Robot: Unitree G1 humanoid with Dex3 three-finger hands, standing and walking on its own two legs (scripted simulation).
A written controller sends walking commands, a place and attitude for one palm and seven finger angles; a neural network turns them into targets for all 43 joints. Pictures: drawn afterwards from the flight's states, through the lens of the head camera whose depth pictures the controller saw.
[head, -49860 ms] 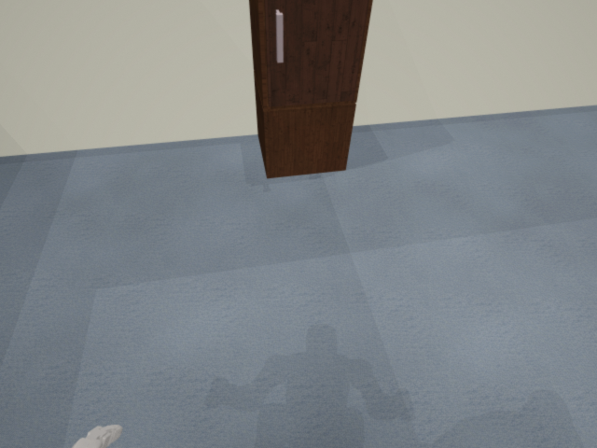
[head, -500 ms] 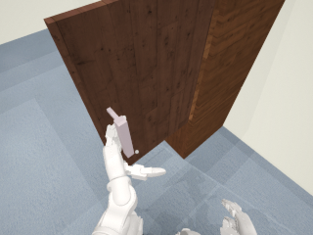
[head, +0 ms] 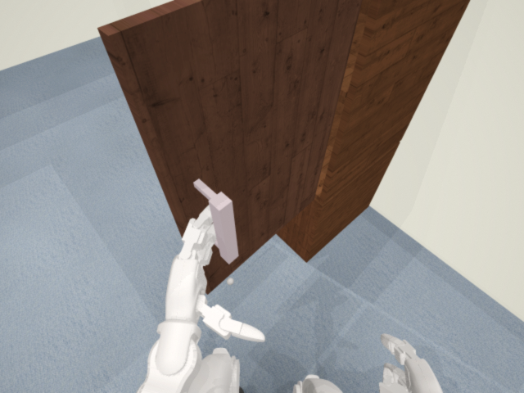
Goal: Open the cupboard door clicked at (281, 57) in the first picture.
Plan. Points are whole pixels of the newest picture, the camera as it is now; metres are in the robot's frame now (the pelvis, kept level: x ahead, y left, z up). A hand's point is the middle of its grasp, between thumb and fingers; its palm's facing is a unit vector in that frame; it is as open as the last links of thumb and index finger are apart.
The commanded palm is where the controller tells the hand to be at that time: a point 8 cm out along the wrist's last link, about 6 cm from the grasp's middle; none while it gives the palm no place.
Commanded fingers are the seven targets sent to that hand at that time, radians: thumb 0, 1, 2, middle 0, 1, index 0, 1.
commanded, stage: slide the hand sideways off the handle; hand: left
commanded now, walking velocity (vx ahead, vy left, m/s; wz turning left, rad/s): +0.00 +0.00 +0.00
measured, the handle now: (216, 223) +0.36 +0.09 +0.05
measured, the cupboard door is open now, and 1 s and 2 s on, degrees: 93 93 93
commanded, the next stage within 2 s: draw the hand back to the body in 0.70 s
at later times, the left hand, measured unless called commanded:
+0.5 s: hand (188, 306) +0.23 +0.11 +0.04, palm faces +0.04 -1.00 -0.02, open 16.3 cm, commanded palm +0.20 +0.17 +0.04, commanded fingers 0.00 -0.50 0.30 -0.15 -0.30 -0.15 -0.30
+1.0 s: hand (154, 310) +0.22 +0.15 +0.08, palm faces +0.00 -1.00 -0.06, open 16.3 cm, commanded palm +0.18 +0.21 +0.08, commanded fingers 0.00 -0.50 0.30 -0.15 -0.30 -0.15 -0.30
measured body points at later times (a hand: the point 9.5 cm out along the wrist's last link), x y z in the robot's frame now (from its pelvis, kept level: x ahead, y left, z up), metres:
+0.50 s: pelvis +0.01 -0.02 +0.00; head +0.07 -0.02 +0.44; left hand +0.23 +0.17 +0.05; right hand +0.20 -0.24 -0.09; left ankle +0.07 +0.09 -0.64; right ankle -0.02 -0.09 -0.64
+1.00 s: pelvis +0.01 -0.01 +0.00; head +0.07 -0.02 +0.45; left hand +0.21 +0.20 +0.09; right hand +0.20 -0.23 -0.09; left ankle +0.07 +0.09 -0.64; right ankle -0.02 -0.09 -0.64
